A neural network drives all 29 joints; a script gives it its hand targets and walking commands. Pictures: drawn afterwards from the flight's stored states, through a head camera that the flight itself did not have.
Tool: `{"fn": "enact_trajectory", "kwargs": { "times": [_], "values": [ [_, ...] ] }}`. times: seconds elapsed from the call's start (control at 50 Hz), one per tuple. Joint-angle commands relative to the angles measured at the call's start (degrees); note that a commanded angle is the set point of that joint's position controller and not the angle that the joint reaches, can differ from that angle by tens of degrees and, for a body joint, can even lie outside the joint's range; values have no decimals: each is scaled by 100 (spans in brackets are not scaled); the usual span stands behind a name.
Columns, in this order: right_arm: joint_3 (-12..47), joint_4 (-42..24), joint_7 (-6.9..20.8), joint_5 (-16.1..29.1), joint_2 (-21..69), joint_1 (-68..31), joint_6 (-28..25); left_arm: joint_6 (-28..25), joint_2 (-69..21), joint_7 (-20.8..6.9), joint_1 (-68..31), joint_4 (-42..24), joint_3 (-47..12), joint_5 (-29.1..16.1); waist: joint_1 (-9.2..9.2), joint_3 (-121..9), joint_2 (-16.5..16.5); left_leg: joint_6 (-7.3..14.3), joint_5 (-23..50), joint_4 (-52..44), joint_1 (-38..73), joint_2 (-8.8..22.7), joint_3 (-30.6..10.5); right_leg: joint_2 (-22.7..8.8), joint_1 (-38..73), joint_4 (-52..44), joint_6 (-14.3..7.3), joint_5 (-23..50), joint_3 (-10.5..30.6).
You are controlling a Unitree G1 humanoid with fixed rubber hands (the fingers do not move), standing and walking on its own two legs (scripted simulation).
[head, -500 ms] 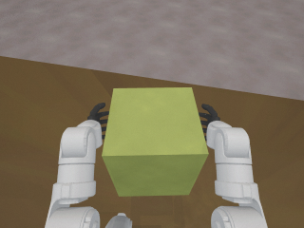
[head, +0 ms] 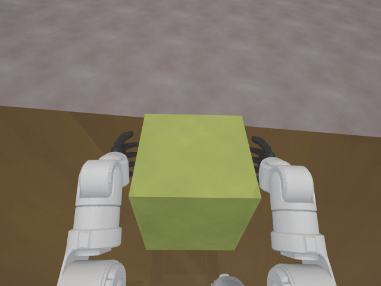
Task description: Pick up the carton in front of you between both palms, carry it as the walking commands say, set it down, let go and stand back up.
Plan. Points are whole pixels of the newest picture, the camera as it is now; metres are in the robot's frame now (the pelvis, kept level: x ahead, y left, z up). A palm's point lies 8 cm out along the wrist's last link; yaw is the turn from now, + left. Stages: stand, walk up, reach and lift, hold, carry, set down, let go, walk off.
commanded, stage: carry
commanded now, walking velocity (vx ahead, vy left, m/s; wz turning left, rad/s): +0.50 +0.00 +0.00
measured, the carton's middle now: (192, 185) +0.35 -0.02 +0.01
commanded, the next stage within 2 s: none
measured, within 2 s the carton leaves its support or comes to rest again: neither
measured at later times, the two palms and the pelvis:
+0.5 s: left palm (136, 95) +0.63 +0.13 +0.05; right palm (235, 90) +0.66 -0.17 +0.04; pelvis +0.30 -0.05 -0.05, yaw +2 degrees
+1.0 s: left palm (142, 55) +0.95 +0.14 -0.01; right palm (216, 58) +0.93 -0.16 -0.01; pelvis +0.60 +0.00 -0.10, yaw +0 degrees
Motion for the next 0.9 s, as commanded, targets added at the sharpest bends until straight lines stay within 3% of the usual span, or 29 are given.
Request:
{"fn": "enact_trajectory", "kwargs": {
  "times": [0.0,0.06,0.16,0.2,0.24,0.26,0.28,0.3,0.32,0.34,0.36,0.38,0.44,0.52,0.56,0.66,0.72,0.76,0.78,0.8,0.82,0.84,0.86,0.88],
  "values": [
    [3982,-1093,1429,2715,6428,-4454,-236,-281,-6181,-1008,-3650,-807,-3752,-2105,-42,-2788,525,225,3676,-583,2739,1540,-1750,21,-632,-501,41,756,-191],
    [4053,-1215,1443,2677,6273,-4364,-259,-291,-6003,-976,-3650,-1030,-3875,-2059,-160,-2688,573,110,4025,-391,3028,1303,-1446,126,-672,-1214,-37,1546,-313],
    [3969,-931,1427,2546,5827,-3930,-160,-120,-5509,-1002,-3490,-929,-3809,-1946,-429,-2330,506,59,3585,104,3081,934,-1123,486,-76,-3080,-192,2755,-725],
    [3907,-658,1435,2521,5744,-3875,-117,-31,-5297,-1047,-3350,-660,-3646,-1845,-304,-2189,566,-27,3238,493,2669,959,-1037,480,681,-3658,-371,3149,-697],
    [3830,-360,1447,2520,5741,-3919,-77,22,-5148,-1083,-3202,-339,-3419,-1747,178,-2364,453,-284,3214,1664,1968,838,-606,431,2269,-4173,-499,3582,-837],
    [3750,-243,1450,2501,5702,-4061,-73,34,-5088,-1113,-3208,-211,-3266,-1692,435,-2563,97,-417,1818,2692,928,678,-489,-102,3457,-3746,-486,4250,-363],
    [3685,-109,1453,2477,5760,-4165,-33,60,-5006,-1137,-3219,-8,-3101,-1654,356,-2907,-744,-547,-1765,3531,-429,350,-343,-1329,4784,-2551,-642,6567,991],
    [3611,100,1414,2536,5956,-4311,38,59,-4755,-1145,-3434,178,-3007,-1618,635,-3519,-1897,-891,-3002,5176,-2229,-159,-648,-2292,6216,-2800,-1941,4988,3055],
    [3571,-66,1383,2489,5862,-4429,37,42,-5155,-1199,-3281,250,-3081,-1839,732,-3460,-1292,-703,-2671,5203,-2578,156,-804,-2027,5818,-3291,-1873,2581,3356],
    [3575,-177,1362,2465,6041,-4701,22,10,-5483,-1263,-3675,-8,-3214,-2048,713,-3023,-825,-650,-2274,4908,-2606,265,-760,-1605,5143,-3585,-1571,1794,2925],
    [3524,-293,1329,2419,6208,-4824,-18,-5,-5834,-1310,-4151,-287,-3398,-2277,593,-2713,-290,-664,-1909,4518,-2411,388,-767,-1453,4457,-3735,-1363,1746,2582],
    [3509,-414,1281,2370,6289,-4834,-46,-24,-6131,-1346,-4541,-506,-3558,-2501,521,-2562,-189,-686,-1722,4186,-2183,511,-810,-1412,3918,-3826,-1303,1795,2324],
    [3501,-600,1121,2242,6366,-4587,-113,-98,-6448,-1373,-4770,-829,-3803,-2860,459,-2596,-385,-780,-1396,3440,-1792,625,-702,-1175,3418,-3945,-1101,2024,1794],
    [3557,-712,984,1987,6254,-4117,-212,-160,-6441,-1420,-4398,-916,-3882,-2914,604,-2748,-567,-818,-572,2750,-2434,688,-527,-1036,4239,-3512,-873,4362,1220],
    [3649,-844,951,1926,6161,-4074,-240,-185,-6357,-1436,-4298,-997,-3943,-2921,686,-2739,-631,-798,-171,2382,-2645,657,-442,-927,4559,-3372,-783,4986,1032],
    [3777,-1002,920,1827,5785,-3944,-167,-147,-6026,-1419,-3971,-988,-3996,-2850,938,-2481,-588,-698,1014,698,-2382,307,-59,-459,4918,-3073,-705,5284,542],
    [3685,-743,1001,1707,5565,-3729,-66,-125,-5881,-1438,-3655,-611,-3919,-2709,1070,-2215,-607,-522,1814,-465,-1701,125,121,-344,4830,-2775,-693,4894,338],
    [3537,-481,1068,1606,5457,-3604,-33,-127,-5899,-1466,-3618,-342,-3884,-2671,836,-2229,-656,-358,2111,-953,-522,65,181,-340,4359,-2163,-564,4869,172],
    [3442,-336,1099,1551,5424,-3557,-32,-130,-5938,-1485,-3677,-217,-3876,-2679,562,-2348,-634,-309,2276,-1232,314,83,239,-274,4015,-1524,-420,4901,-58],
    [3325,-226,1133,1507,5367,-3508,-35,-146,-5950,-1504,-3775,-107,-3860,-2662,264,-2540,-474,-314,2565,-1171,1433,375,35,-123,3297,-604,-282,4103,-299],
    [3177,-97,1173,1479,5231,-3476,-26,-158,-5946,-1519,-3843,-3,-3795,-2642,203,-2749,252,-326,4553,-296,2712,1382,-986,193,1932,468,-177,1260,-453],
    [3001,125,1196,1404,5100,-3565,-40,-97,-6091,-1515,-3995,195,-3739,-2675,70,-3188,1420,622,5698,248,4249,2673,-2954,821,171,1724,91,-1710,-156],
    [3003,281,1228,1462,5178,-3533,-61,-78,-6140,-1493,-3985,167,-3677,-2631,-149,-3633,1452,1310,2707,-183,4420,2941,-3954,656,-583,2507,20,-1738,159],
    [3151,180,1289,1685,5573,-3645,-98,-106,-6206,-1465,-4239,-13,-3705,-2632,-109,-3211,919,1105,970,-629,3735,2475,-3891,438,-795,2234,-144,-1318,228]
  ]
}}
